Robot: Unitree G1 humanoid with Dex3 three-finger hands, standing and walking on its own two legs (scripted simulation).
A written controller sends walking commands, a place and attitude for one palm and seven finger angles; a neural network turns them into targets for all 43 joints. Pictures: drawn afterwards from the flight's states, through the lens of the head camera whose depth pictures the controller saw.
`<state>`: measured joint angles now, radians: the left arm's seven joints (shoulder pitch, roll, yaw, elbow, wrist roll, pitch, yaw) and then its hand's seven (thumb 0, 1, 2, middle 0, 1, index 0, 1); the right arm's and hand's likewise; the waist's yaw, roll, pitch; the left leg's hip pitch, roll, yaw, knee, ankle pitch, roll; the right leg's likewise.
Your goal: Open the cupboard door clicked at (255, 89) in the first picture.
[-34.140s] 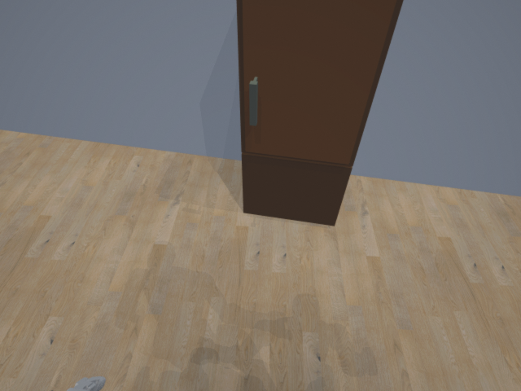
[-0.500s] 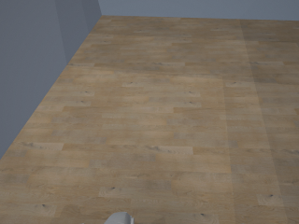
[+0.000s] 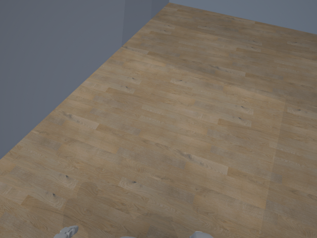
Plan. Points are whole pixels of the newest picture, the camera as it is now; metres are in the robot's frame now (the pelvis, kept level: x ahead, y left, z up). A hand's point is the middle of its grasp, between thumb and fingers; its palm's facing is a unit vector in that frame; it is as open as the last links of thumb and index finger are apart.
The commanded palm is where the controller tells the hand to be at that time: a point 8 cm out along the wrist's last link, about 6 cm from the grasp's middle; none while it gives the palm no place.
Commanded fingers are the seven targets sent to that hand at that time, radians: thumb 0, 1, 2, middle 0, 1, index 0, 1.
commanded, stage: turn to face it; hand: left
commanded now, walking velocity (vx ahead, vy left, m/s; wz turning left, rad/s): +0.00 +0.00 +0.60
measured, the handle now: out of the picture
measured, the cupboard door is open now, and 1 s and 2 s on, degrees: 41 41 41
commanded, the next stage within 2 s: none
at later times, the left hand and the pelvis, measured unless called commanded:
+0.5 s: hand out of the picture -0.01 +0.18 -0.18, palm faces +0.36 -0.90 -0.24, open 7.4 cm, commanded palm none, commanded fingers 0.00 0.90 0.90 -0.20 -0.30 -0.20 -0.30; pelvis +0.01 -0.02 -0.01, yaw +20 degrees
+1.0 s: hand out of the picture +0.03 +0.15 -0.14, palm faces +0.54 -0.79 -0.30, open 7.4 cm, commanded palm none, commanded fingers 0.00 0.90 0.90 -0.20 -0.30 -0.20 -0.30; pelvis +0.05 -0.07 +0.00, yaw +36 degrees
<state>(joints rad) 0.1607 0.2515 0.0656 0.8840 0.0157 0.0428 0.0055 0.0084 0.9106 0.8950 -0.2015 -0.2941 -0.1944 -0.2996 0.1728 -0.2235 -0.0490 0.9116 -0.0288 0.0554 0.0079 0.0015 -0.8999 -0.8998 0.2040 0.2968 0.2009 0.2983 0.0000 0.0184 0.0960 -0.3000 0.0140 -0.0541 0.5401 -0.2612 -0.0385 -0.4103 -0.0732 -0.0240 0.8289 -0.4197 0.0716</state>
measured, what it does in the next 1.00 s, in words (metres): steps on the spot, turning left: right foot, then left foot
